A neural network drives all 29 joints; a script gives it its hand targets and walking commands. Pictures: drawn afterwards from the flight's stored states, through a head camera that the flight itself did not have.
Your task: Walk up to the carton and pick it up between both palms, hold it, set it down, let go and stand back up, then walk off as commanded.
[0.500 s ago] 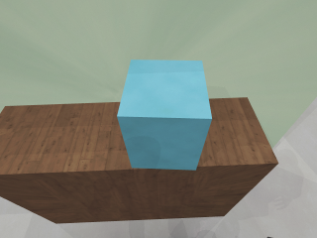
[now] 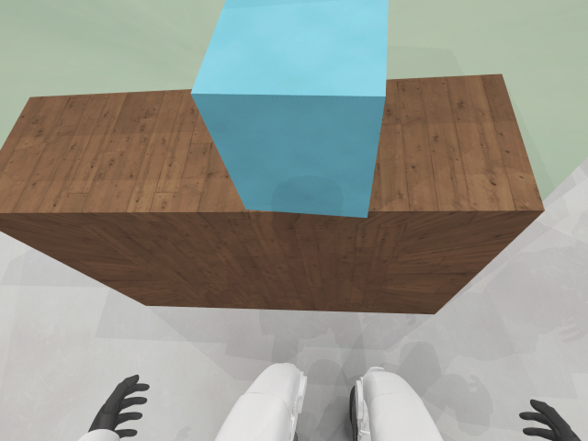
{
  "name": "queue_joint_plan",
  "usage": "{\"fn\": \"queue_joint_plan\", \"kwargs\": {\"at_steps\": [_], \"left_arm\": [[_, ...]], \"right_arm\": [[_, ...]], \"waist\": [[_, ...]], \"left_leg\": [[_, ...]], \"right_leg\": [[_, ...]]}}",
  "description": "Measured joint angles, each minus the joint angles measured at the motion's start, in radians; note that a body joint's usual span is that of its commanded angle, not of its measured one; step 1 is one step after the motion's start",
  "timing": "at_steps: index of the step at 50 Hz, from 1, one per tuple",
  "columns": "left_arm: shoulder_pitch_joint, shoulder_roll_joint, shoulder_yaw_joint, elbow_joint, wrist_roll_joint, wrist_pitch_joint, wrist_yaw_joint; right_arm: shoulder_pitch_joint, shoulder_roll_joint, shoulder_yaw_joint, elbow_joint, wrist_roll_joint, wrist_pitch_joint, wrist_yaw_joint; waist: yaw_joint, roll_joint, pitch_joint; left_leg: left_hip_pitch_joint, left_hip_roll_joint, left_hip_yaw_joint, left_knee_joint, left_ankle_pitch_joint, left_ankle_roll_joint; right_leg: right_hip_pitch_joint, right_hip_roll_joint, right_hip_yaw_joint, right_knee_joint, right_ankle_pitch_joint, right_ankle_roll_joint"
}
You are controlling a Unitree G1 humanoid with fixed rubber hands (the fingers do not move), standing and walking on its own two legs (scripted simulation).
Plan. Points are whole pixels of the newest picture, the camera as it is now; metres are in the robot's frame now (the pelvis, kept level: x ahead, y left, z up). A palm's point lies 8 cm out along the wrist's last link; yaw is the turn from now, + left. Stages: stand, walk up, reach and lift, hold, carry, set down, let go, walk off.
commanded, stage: walk off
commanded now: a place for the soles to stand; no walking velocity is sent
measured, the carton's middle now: (306, 109) +0.52 -0.01 +0.07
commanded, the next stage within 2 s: none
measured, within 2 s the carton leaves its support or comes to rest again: neither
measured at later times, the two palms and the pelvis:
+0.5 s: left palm out of the picture -0.05 +0.39 -0.12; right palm out of the picture -0.05 -0.24 -0.09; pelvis -0.13 +0.07 +0.00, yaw -4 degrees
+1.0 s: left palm out of the picture -0.14 +0.38 -0.12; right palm out of the picture -0.25 -0.24 -0.12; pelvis -0.30 +0.09 -0.02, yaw -3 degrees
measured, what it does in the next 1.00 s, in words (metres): walks backwards: left foot, then right foot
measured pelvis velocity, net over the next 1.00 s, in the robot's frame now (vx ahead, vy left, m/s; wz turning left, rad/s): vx -0.30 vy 0.09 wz -0.06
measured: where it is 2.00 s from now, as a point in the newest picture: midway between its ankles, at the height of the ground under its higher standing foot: outside the picture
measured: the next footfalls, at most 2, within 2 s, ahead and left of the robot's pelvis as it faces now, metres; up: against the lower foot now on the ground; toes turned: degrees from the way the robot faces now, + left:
left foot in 0.22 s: -0.06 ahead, +0.17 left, +0.00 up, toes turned -3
right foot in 0.64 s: -0.17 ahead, -0.07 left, +0.00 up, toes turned -3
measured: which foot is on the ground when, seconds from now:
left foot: up 0.00-0.20, down 0.22-0.68, up 0.70-0.96, down 0.98-1.00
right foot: down 0.00-0.26, up 0.28-0.62, down 0.64-1.00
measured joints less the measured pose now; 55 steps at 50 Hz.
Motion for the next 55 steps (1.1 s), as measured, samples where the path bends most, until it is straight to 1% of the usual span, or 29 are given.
{"fn": "queue_joint_plan", "kwargs": {"at_steps": [6, 11, 12, 13, 14, 15, 16, 18, 19, 22, 26, 29, 31, 32, 33, 34, 35, 37, 38, 40, 42, 44, 46, 48, 49, 50, 51, 53, 55], "left_arm": [[-0.019, 0.013, 0.000, -0.022, -0.010, -0.007, -0.001], [-0.027, 0.034, 0.003, -0.016, -0.009, 0.006, -0.012], [-0.031, 0.046, 0.006, -0.007, -0.011, 0.010, -0.013], [-0.030, 0.059, 0.012, 0.006, -0.016, 0.014, -0.013], [-0.021, 0.062, 0.018, 0.024, -0.020, 0.022, -0.009], [-0.011, 0.060, 0.024, 0.040, -0.020, 0.033, -0.005], [-0.004, 0.063, 0.027, 0.054, -0.020, 0.039, -0.004], [0.016, 0.083, 0.033, 0.073, -0.029, 0.037, -0.004], [0.028, 0.093, 0.035, 0.077, -0.033, 0.032, -0.004], [0.069, 0.112, 0.035, 0.081, -0.034, 0.021, -0.005], [0.099, 0.115, 0.032, 0.074, -0.026, 0.023, -0.007], [0.094, 0.109, 0.027, 0.064, -0.022, 0.024, -0.012], [0.080, 0.103, 0.024, 0.057, -0.017, 0.021, -0.019], [0.071, 0.098, 0.023, 0.054, -0.015, 0.018, -0.022], [0.052, 0.080, 0.023, 0.056, -0.012, 0.013, -0.024], [0.040, 0.063, 0.020, 0.053, -0.010, 0.010, -0.028], [0.039, 0.055, 0.012, 0.045, -0.008, 0.007, -0.032], [0.041, 0.042, -0.007, 0.033, -0.003, 0.002, -0.032], [0.041, 0.036, -0.014, 0.031, -0.001, 0.000, -0.030], [0.034, 0.026, -0.019, 0.020, 0.000, 0.002, -0.025], [0.022, 0.020, -0.016, -0.002, 0.002, 0.007, -0.022], [0.007, 0.021, -0.013, -0.030, 0.002, 0.009, -0.018], [-0.012, 0.029, -0.011, -0.053, 0.001, 0.010, -0.016], [-0.033, 0.042, -0.010, -0.064, -0.003, 0.011, -0.016], [-0.044, 0.053, -0.009, -0.063, -0.008, 0.013, -0.018], [-0.055, 0.067, -0.004, -0.056, -0.015, 0.016, -0.019], [-0.059, 0.073, 0.003, -0.042, -0.022, 0.021, -0.018], [-0.056, 0.077, 0.013, -0.012, -0.020, 0.040, -0.012], [-0.044, 0.096, 0.019, 0.014, -0.024, 0.049, -0.011]], "right_arm": [[-0.008, -0.003, 0.003, 0.008, -0.001, 0.000, 0.011], [-0.010, -0.012, 0.005, 0.011, 0.003, -0.017, 0.025], [-0.015, -0.003, 0.004, 0.019, 0.001, -0.023, 0.028], [-0.020, 0.011, 0.007, 0.025, -0.001, -0.027, 0.032], [-0.017, 0.018, 0.013, 0.026, -0.003, -0.030, 0.036], [-0.009, 0.021, 0.021, 0.026, -0.007, -0.033, 0.038], [0.001, 0.030, 0.027, 0.023, -0.011, -0.036, 0.036], [0.015, 0.055, 0.040, 0.022, -0.017, -0.040, 0.027], [0.016, 0.064, 0.046, 0.022, -0.017, -0.040, 0.023], [0.010, 0.081, 0.049, 0.007, -0.010, -0.045, 0.015], [-0.015, 0.085, 0.039, -0.040, -0.010, -0.060, 0.007], [-0.043, 0.079, 0.034, -0.072, -0.009, -0.066, 0.008], [-0.059, 0.070, 0.031, -0.086, -0.007, -0.065, 0.012], [-0.065, 0.062, 0.029, -0.091, -0.005, -0.063, 0.015], [-0.074, 0.048, 0.025, -0.090, -0.003, -0.060, 0.016], [-0.076, 0.036, 0.020, -0.083, -0.001, -0.055, 0.017], [-0.074, 0.031, 0.018, -0.070, 0.003, -0.046, 0.014], [-0.070, 0.024, 0.015, -0.040, 0.015, -0.031, 0.003], [-0.067, 0.018, 0.015, -0.029, 0.022, -0.031, -0.001], [-0.051, 0.009, 0.013, -0.024, 0.029, -0.036, -0.006], [-0.026, 0.001, 0.012, -0.032, 0.028, -0.044, -0.008], [-0.002, -0.002, 0.012, -0.036, 0.026, -0.047, -0.008], [0.013, -0.002, 0.013, -0.030, 0.025, -0.049, -0.005], [0.019, 0.001, 0.015, -0.021, 0.024, -0.052, 0.001], [0.018, 0.005, 0.015, -0.018, 0.021, -0.058, 0.004], [0.009, 0.019, 0.017, -0.013, 0.016, -0.063, 0.006], [0.006, 0.027, 0.021, -0.012, 0.012, -0.067, 0.011], [0.015, 0.036, 0.030, -0.022, 0.008, -0.075, 0.018], [0.024, 0.055, 0.040, -0.023, 0.000, -0.078, 0.011]], "waist": [[0.000, -0.016, 0.007], [-0.002, -0.033, -0.014], [0.005, -0.063, -0.007], [0.024, -0.102, -0.001], [0.035, -0.113, -0.009], [0.029, -0.104, -0.021], [0.020, -0.098, -0.029], [0.015, -0.111, -0.047], [0.016, -0.118, -0.054], [0.026, -0.129, -0.068], [0.036, -0.121, -0.071], [0.039, -0.111, -0.058], [0.043, -0.101, -0.046], [0.045, -0.092, -0.039], [0.036, -0.055, -0.016], [0.023, -0.022, -0.003], [0.021, -0.015, -0.009], [0.033, -0.027, -0.027], [0.034, -0.029, -0.032], [0.027, -0.030, -0.037], [0.020, -0.029, -0.036], [0.015, -0.033, -0.032], [0.012, -0.045, -0.027], [0.007, -0.062, -0.021], [0.003, -0.079, -0.015], [0.012, -0.119, 0.006], [0.021, -0.140, 0.013], [0.004, -0.132, 0.007], [-0.002, -0.146, -0.005]], "left_leg": [[0.080, 0.053, -0.010, -0.151, -0.021, 0.017], [0.159, 0.106, 0.046, -0.407, -0.047, 0.043], [0.164, 0.092, 0.070, -0.430, -0.029, 0.038], [0.170, 0.074, 0.106, -0.440, -0.002, 0.030], [0.165, 0.078, 0.127, -0.441, 0.017, 0.025], [0.156, 0.092, 0.127, -0.438, 0.030, 0.023], [0.153, 0.104, 0.121, -0.444, 0.042, 0.022], [0.151, 0.115, 0.123, -0.475, 0.073, 0.020], [0.150, 0.119, 0.128, -0.489, 0.087, 0.022], [0.141, 0.134, 0.156, -0.507, 0.112, 0.027], [0.103, 0.156, 0.198, -0.489, 0.128, 0.027], [0.063, 0.173, 0.227, -0.464, 0.143, 0.023], [0.032, 0.186, 0.242, -0.445, 0.154, 0.017], [0.015, 0.193, 0.246, -0.431, 0.159, 0.012], [0.007, 0.212, 0.227, -0.416, 0.165, 0.006], [-0.002, 0.216, 0.194, -0.409, 0.179, 0.014], [-0.018, 0.191, 0.161, -0.377, 0.109, 0.022], [-0.047, 0.101, 0.090, -0.250, -0.035, 0.036], [-0.053, 0.060, 0.060, -0.193, -0.061, 0.041], [-0.046, 0.016, 0.035, -0.124, -0.063, 0.037], [-0.022, 0.005, 0.034, -0.102, -0.062, 0.024], [0.013, 0.013, 0.048, -0.128, -0.063, 0.013], [0.055, 0.034, 0.069, -0.202, -0.074, 0.011], [0.111, 0.060, 0.091, -0.342, -0.070, 0.020], [0.136, 0.065, 0.105, -0.426, -0.010, 0.028], [0.141, 0.047, 0.133, -0.451, 0.056, 0.037], [0.135, 0.043, 0.153, -0.453, 0.084, 0.043], [0.107, 0.066, 0.144, -0.440, 0.101, 0.045], [0.095, 0.082, 0.142, -0.460, 0.128, 0.041]], "right_leg": [[-0.056, -0.039, -0.026, 0.034, 0.031, 0.020], [-0.129, -0.071, -0.034, 0.058, 0.077, 0.052], [-0.141, -0.088, -0.013, 0.067, 0.086, 0.061], [-0.152, -0.097, 0.026, 0.075, 0.075, 0.058], [-0.170, -0.071, 0.065, 0.102, -0.014, 0.058], [-0.185, -0.024, 0.103, 0.159, -0.117, 0.059], [-0.193, 0.024, 0.142, 0.234, -0.174, 0.054], [-0.204, 0.099, 0.208, 0.384, -0.189, 0.046], [-0.201, 0.123, 0.224, 0.443, -0.183, 0.048], [-0.156, 0.151, 0.231, 0.533, -0.196, 0.054], [-0.068, 0.133, 0.226, 0.473, -0.236, 0.054], [-0.003, 0.099, 0.217, 0.339, -0.270, 0.047], [0.044, 0.068, 0.192, 0.209, -0.270, 0.037], [0.071, 0.056, 0.177, 0.126, -0.237, 0.030], [0.081, 0.071, 0.154, 0.098, -0.184, 0.035], [0.084, 0.085, 0.132, 0.088, -0.150, 0.042], [0.070, 0.082, 0.127, 0.091, -0.132, 0.047], [0.035, 0.061, 0.146, 0.098, -0.113, 0.054], [0.024, 0.051, 0.152, 0.094, -0.103, 0.057], [0.006, 0.035, 0.152, 0.082, -0.078, 0.061], [-0.010, 0.023, 0.143, 0.074, -0.055, 0.064], [-0.029, 0.010, 0.132, 0.074, -0.035, 0.070], [-0.056, -0.005, 0.122, 0.080, -0.016, 0.079], [-0.088, -0.021, 0.115, 0.091, 0.004, 0.091], [-0.105, -0.033, 0.117, 0.101, 0.013, 0.098], [-0.116, -0.051, 0.144, 0.113, 0.022, 0.100], [-0.130, -0.035, 0.180, 0.134, -0.019, 0.088], [-0.154, 0.053, 0.239, 0.257, -0.182, 0.064], [-0.168, 0.125, 0.282, 0.412, -0.197, 0.051]]}}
